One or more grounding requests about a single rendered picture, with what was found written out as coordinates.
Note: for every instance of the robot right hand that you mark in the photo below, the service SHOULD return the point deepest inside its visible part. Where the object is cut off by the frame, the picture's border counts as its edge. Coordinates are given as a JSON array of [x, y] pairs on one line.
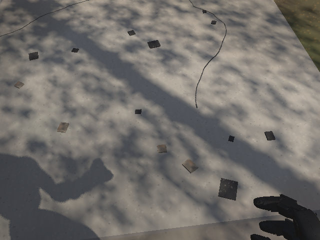
[[305, 224]]

